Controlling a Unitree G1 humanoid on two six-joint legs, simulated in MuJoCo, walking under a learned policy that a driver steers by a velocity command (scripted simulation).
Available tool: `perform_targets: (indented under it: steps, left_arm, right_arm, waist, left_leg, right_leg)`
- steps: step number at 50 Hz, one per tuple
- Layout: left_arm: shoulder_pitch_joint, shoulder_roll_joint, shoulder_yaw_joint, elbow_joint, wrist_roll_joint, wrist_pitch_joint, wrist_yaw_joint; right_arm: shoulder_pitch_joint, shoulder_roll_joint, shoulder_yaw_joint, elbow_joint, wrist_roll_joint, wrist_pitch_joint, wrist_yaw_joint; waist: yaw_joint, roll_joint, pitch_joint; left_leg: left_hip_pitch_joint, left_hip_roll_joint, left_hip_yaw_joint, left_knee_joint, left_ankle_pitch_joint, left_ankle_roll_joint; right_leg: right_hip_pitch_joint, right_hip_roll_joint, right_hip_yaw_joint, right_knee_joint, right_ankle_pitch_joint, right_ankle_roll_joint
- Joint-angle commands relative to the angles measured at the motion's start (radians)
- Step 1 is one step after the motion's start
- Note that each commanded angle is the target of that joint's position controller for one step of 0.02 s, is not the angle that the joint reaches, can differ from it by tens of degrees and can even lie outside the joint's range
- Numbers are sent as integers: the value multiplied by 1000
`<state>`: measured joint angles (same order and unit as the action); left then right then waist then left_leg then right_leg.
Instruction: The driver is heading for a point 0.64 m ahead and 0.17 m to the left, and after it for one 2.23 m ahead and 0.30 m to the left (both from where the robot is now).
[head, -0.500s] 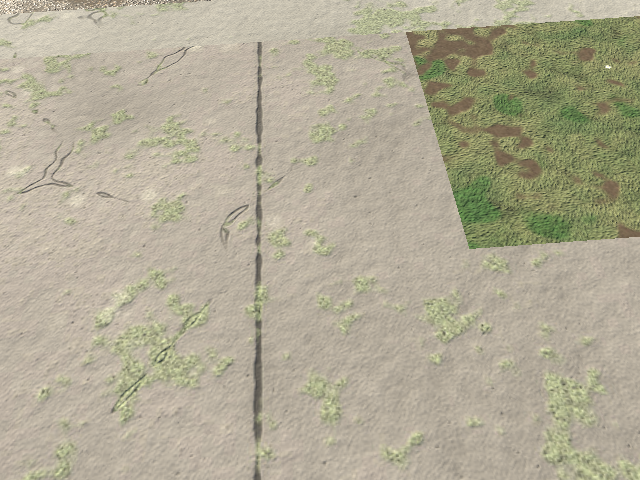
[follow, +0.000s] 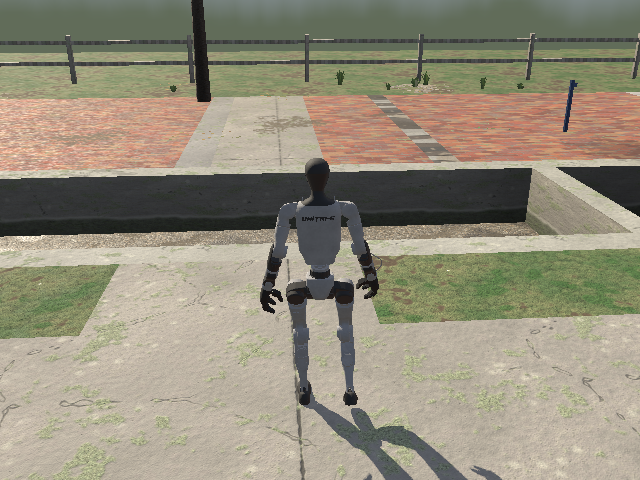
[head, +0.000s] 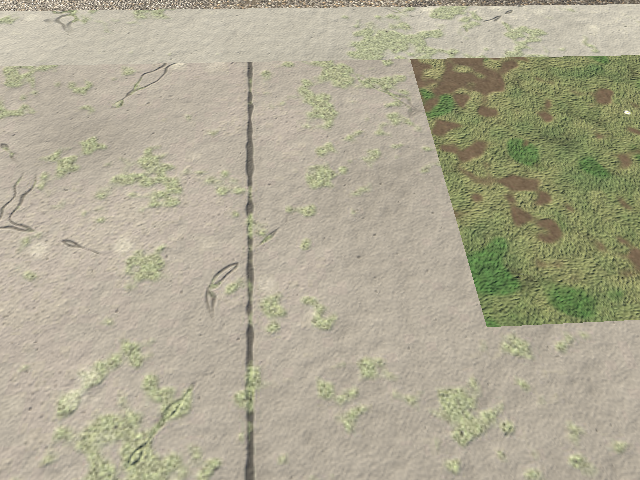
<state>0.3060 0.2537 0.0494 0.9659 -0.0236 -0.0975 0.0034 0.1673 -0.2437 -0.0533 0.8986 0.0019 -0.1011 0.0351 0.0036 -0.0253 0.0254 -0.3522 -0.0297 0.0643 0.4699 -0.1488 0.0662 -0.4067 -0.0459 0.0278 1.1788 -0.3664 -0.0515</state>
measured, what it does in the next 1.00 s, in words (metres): walks ahead, turning left: right foot, then left foot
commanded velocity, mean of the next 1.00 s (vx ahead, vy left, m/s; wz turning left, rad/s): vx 0.18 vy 0.00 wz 0.27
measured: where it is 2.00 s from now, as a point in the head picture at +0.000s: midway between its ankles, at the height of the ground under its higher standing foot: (223, 455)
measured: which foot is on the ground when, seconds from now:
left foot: down 0.00-0.38, up 0.40-0.78, down 0.80-1.00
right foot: up 0.00-0.34, down 0.36-0.80, up 0.82-1.00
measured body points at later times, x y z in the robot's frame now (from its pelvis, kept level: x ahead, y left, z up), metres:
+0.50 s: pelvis +0.21 -0.03 -0.01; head +0.25 -0.05 +0.44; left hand +0.36 +0.22 -0.11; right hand +0.26 -0.30 -0.16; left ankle +0.11 +0.09 -0.66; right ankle +0.33 -0.13 -0.74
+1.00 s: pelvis +0.22 +0.01 +0.01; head +0.24 +0.06 +0.46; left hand +0.28 +0.33 -0.12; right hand +0.39 -0.24 -0.09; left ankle +0.21 +0.09 -0.74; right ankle +0.30 -0.13 -0.65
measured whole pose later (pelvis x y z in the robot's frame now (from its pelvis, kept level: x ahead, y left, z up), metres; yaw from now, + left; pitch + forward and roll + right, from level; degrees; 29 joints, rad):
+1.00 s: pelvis +0.22 +0.01 +0.01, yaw +20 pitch +2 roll -3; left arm 0.03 0.30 0.10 0.89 0.00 0.01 0.06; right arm 0.27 -0.26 -0.08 0.82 0.00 0.00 -0.03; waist -0.02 -0.03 0.02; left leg -0.28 -0.02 -0.05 0.45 -0.21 0.06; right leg -0.60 0.00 0.02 1.07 -0.32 0.03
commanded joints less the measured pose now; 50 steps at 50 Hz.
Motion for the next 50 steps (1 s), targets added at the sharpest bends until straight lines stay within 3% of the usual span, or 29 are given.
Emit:
perform_targets:
  steps: [1,4,7,9,12,15,17,18,19,20,21,22,23,24,26,28,33,36,38,39,40,41,42,43,44,45,46,48,50]
  left_arm:
    - [35,61,26,-55,4,5,9]
    - [-24,60,32,-78,13,23,15]
    - [-131,57,34,-114,21,20,13]
    - [-183,31,24,-127,24,13,7]
    - [-261,17,13,-143,21,12,-5]
    - [-289,40,13,-156,23,9,-19]
    - [-223,81,26,-140,33,0,-21]
    - [-139,113,40,-109,43,-8,-16]
    - [-44,183,55,-89,61,-13,-7]
    - [4,222,61,-89,66,1,3]
    - [21,160,43,-105,43,18,5]
    - [-33,153,40,-127,33,30,7]
    - [-116,135,33,-145,31,38,16]
    - [-184,107,24,-151,32,43,20]
    - [-248,107,26,-148,49,53,25]
    - [-261,115,30,-142,56,55,33]
    - [-280,155,44,-133,40,70,58]
    - [-279,175,51,-125,24,87,59]
    - [-298,179,53,-122,5,99,56]
    - [-285,157,49,-112,-1,106,53]
    - [-237,116,44,-92,0,116,45]
    - [-222,64,33,-123,35,117,34]
    - [-360,94,45,-175,36,107,42]
    - [-376,120,54,-180,21,106,46]
    - [-336,134,62,-160,20,106,53]
    - [-309,146,69,-133,32,109,60]
    - [-295,146,72,-128,39,108,62]
    - [-289,127,72,-131,30,100,59]
    - [-303,111,67,-139,23,93,60]
  right_arm:
    - [27,-75,-13,-24,-11,-14,3]
    - [78,-118,-22,5,-8,-18,-12]
    - [123,-127,-20,24,-7,-8,-30]
    - [132,-124,-15,31,-8,1,-38]
    - [185,-136,-13,59,-3,13,-43]
    - [186,-133,-13,80,1,30,-49]
    - [155,-142,-18,83,10,39,-53]
    - [149,-135,-16,80,13,42,-53]
    - [170,-115,-7,64,-2,38,-52]
    - [301,-10,23,81,-8,30,-45]
    - [298,-50,18,80,12,33,-43]
    - [223,-149,-14,57,32,46,-46]
    - [157,-146,-21,35,39,65,-57]
    - [139,-127,-26,33,32,92,-68]
    - [169,-92,-32,23,16,136,-84]
    - [187,-78,-38,11,12,148,-89]
    - [106,-84,-43,-50,9,152,-73]
    - [95,-103,-52,-71,9,156,-58]
    - [143,-102,-58,-63,6,158,-49]
    - [178,-114,-67,-50,0,160,-47]
    - [195,-155,-79,-55,-6,158,-51]
    - [179,-263,-93,-95,-3,158,-69]
    - [188,-282,-90,-112,-44,130,-59]
    - [127,-270,-89,-125,-49,100,-56]
    - [60,-257,-89,-139,-24,85,-60]
    - [17,-215,-76,-155,-4,82,-62]
    - [3,-195,-68,-161,5,82,-66]
    - [47,-162,-57,-156,2,83,-74]
    - [84,-168,-59,-153,5,83,-81]
  waist:
    - [14,108,-69]
    - [16,87,-20]
    - [-5,72,9]
    - [-14,81,11]
    - [-49,92,-6]
    - [-47,108,-14]
    - [1,112,-49]
    - [38,87,-90]
    - [51,16,-200]
    - [15,-187,-344]
    - [49,-209,-460]
    - [52,-123,-389]
    - [28,-67,-285]
    - [3,-46,-187]
    - [-38,-111,-111]
    - [-50,-124,-98]
    - [-32,-106,-137]
    - [-32,-110,-135]
    - [-65,-93,-127]
    - [-76,-61,-116]
    - [-71,76,-64]
    - [-11,365,-24]
    - [-70,304,-36]
    - [-35,213,-25]
    - [0,175,-28]
    - [9,144,-46]
    - [16,146,-58]
    - [11,140,-94]
    - [-4,144,-99]
  left_leg:
    - [176,254,-301,-303,76,161]
    - [154,247,-232,-347,162,177]
    - [196,234,-179,-344,292,158]
    - [175,190,-93,-311,469,124]
    - [207,184,-60,-267,520,106]
    - [304,222,-92,-183,546,101]
    - [342,227,-128,-85,567,76]
    - [338,178,-123,16,575,49]
    - [230,113,-99,186,394,9]
    - [-84,-4,-65,508,-199,-56]
    - [-167,-33,-136,705,-595,-79]
    - [-215,6,-163,795,-566,-81]
    - [-254,46,-138,799,-496,-87]
    - [-243,76,-126,757,-441,-100]
    - [-123,89,-90,697,-340,-113]
    - [-86,85,-62,651,-299,-112]
    - [-40,109,-38,446,-217,-91]
    - [11,96,-8,335,-215,-64]
    - [100,71,28,169,-135,-25]
    - [156,48,25,78,-104,7]
    - [196,123,-134,-92,-38,67]
    - [273,362,-498,-141,226,190]
    - [148,408,-606,-217,141,289]
    - [138,351,-520,-227,74,241]
    - [143,306,-448,-213,47,175]
    - [152,279,-404,-196,51,134]
    - [148,261,-377,-187,95,125]
    - [198,241,-362,-170,176,130]
    - [266,238,-374,-156,222,137]
  right_leg:
    - [-173,-105,45,-10,108,-6]
    - [-241,-116,32,-114,201,21]
    - [-309,-108,21,-287,343,43]
    - [-230,-73,-15,-437,427,45]
    - [-139,-22,-48,-564,501,43]
    - [-127,-4,-29,-639,441,18]
    - [-33,15,-22,-712,411,-12]
    - [92,29,-37,-791,541,-31]
    - [326,-87,50,-723,977,-72]
    - [689,-335,267,-643,1286,-241]
    - [710,-414,386,-682,1197,-305]
    - [586,-377,332,-744,942,-267]
    - [459,-332,268,-796,702,-222]
    - [306,-293,199,-860,495,-196]
    - [85,-237,105,-950,245,-169]
    - [33,-232,41,-976,237,-183]
    - [96,-276,-18,-979,230,-186]
    - [135,-296,-38,-961,182,-158]
    - [128,-280,-75,-904,119,-111]
    - [101,-247,-106,-830,78,-67]
    - [7,-167,-185,-635,4,16]
    - [-269,-11,-247,-312,-269,117]
    - [-312,48,-55,-157,-294,104]
    - [-316,32,2,-93,-189,81]
    - [-319,20,21,-86,-87,70]
    - [-306,11,27,-78,-35,72]
    - [-285,17,26,-61,12,78]
    - [-271,32,33,-57,63,85]
    - [-295,38,44,-122,78,94]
